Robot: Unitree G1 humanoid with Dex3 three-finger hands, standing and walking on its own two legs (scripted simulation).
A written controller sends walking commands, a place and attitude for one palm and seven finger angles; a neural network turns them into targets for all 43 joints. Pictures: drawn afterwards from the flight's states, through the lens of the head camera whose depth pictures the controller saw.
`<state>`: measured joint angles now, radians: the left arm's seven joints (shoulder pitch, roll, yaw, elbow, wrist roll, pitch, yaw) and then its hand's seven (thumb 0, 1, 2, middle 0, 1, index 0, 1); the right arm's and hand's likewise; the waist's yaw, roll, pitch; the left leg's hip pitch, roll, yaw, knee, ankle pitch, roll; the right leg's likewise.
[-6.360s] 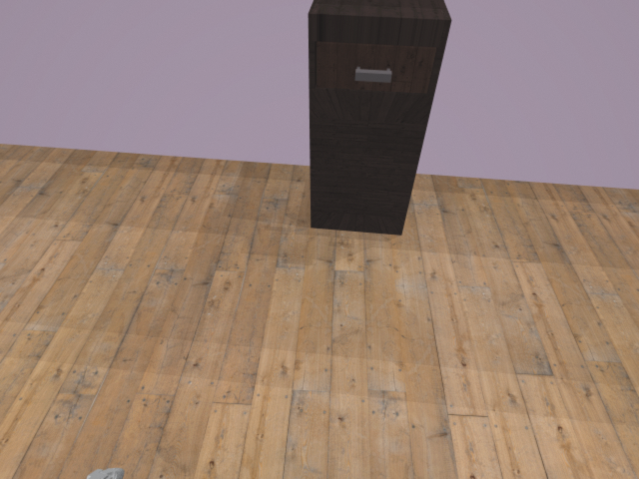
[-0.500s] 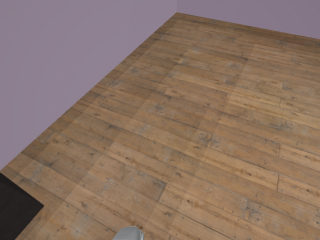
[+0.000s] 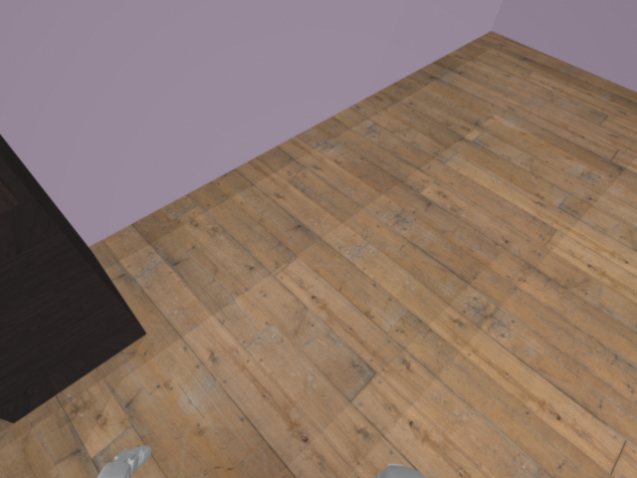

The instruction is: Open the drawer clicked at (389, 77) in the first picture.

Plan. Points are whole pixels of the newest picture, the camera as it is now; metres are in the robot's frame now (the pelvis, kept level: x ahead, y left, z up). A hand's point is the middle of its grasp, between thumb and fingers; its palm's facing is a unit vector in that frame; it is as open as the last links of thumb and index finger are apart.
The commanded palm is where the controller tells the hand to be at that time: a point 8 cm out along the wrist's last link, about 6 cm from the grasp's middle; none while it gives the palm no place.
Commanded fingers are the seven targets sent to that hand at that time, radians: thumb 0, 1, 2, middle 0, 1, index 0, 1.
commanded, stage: turn to face it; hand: left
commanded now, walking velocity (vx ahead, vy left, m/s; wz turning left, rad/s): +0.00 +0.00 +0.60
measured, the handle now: out of the picture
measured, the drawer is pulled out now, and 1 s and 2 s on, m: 0.00 0.00 0.00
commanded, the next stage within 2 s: take the last steps up to it in 1.16 s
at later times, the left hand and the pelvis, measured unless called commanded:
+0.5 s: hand out of the picture -0.02 +0.21 -0.18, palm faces +0.37 -0.89 -0.26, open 7.4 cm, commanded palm none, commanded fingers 0.00 0.90 0.90 -0.20 -0.30 -0.20 -0.30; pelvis +0.01 -0.01 -0.01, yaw +20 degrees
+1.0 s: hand out of the picture +0.02 +0.22 -0.14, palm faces +0.56 -0.77 -0.30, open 7.4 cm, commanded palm none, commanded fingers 0.00 0.90 0.90 -0.20 -0.30 -0.20 -0.30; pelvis +0.03 -0.03 -0.01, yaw +35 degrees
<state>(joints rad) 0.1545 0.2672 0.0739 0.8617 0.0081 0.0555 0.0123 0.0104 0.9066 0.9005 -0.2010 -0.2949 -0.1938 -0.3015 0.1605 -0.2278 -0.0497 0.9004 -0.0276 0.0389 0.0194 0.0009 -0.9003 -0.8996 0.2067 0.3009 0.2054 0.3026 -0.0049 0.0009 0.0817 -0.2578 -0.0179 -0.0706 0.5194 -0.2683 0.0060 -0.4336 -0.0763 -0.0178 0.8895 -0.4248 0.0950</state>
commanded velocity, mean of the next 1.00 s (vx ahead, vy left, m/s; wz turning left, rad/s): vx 0.00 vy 0.00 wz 0.54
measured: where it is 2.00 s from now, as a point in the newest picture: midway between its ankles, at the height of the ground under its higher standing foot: outside the picture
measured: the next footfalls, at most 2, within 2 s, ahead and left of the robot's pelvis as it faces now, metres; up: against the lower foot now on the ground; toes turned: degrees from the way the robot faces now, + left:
right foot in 0.10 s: +0.06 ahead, -0.14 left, +0.00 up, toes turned +1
left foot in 0.52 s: +0.01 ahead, +0.12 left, +0.00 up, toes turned +27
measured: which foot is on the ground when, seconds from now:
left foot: down 0.00-0.10, up 0.12-0.50, down 0.52-0.96, up 0.98-1.00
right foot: up 0.00-0.08, down 0.10-0.52, up 0.54-0.94, down 0.96-1.00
